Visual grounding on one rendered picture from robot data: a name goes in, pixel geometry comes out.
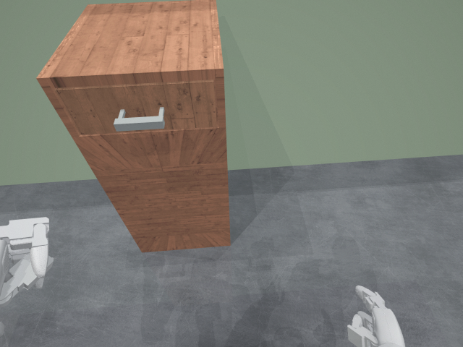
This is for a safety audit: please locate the robot right hand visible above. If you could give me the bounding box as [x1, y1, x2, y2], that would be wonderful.
[347, 286, 405, 347]

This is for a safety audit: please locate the robot left hand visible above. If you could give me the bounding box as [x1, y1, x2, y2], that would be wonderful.
[0, 217, 54, 308]

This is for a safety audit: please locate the handle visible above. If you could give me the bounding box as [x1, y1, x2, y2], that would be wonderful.
[114, 107, 165, 132]

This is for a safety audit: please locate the drawer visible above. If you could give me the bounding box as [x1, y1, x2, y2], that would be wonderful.
[55, 80, 217, 135]

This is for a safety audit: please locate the cabinet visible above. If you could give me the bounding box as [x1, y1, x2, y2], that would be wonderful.
[36, 0, 231, 252]

